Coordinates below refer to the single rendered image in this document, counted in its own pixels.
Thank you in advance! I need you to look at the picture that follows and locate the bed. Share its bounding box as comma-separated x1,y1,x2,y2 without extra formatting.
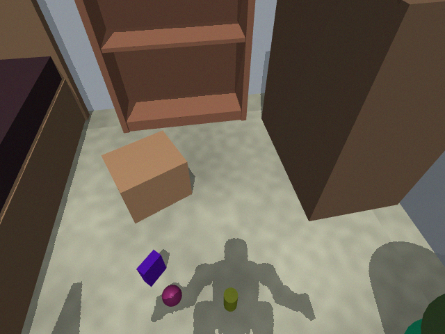
0,0,90,334

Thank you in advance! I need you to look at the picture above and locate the bookshelf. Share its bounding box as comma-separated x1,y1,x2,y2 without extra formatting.
74,0,255,133

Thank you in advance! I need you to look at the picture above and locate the potted plant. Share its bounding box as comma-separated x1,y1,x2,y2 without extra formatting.
404,294,445,334

